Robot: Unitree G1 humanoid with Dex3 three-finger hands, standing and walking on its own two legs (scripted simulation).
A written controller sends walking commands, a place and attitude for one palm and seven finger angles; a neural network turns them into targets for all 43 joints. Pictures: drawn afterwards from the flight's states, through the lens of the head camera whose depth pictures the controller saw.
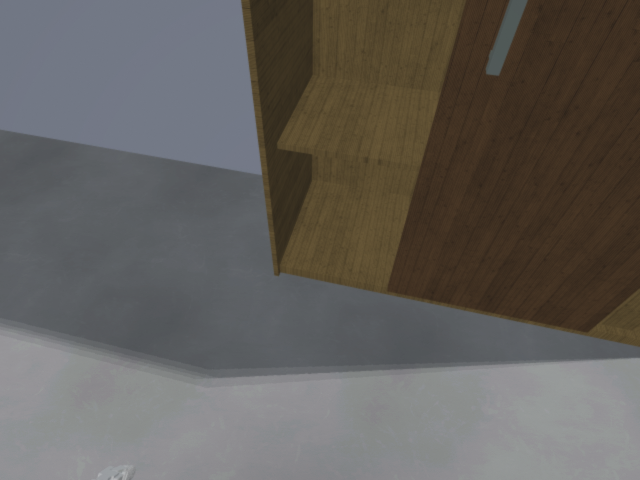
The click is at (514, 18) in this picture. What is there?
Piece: wardrobe's sliding door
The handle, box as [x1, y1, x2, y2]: [486, 0, 527, 75]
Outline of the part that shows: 527,0 509,1 495,43 489,54 489,60 486,66 486,73 498,75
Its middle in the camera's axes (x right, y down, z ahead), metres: +0.33 -0.40 +0.64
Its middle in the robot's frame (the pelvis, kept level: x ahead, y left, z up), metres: +0.81 -0.27 +0.25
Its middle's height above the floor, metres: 1.02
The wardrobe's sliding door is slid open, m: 0.41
